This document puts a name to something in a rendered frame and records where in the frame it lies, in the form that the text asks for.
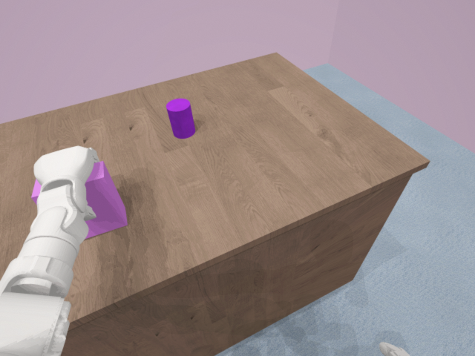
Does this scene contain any robot left hand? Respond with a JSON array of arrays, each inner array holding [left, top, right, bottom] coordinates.
[[34, 146, 99, 221]]

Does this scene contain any table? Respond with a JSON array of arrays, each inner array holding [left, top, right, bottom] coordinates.
[[0, 52, 430, 356]]

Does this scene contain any robot left upper arm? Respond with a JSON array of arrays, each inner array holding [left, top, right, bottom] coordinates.
[[0, 292, 71, 356]]

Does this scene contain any left robot forearm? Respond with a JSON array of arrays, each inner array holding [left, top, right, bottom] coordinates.
[[0, 175, 89, 298]]

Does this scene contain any sponge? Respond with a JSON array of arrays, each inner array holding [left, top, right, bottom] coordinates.
[[31, 161, 128, 239]]

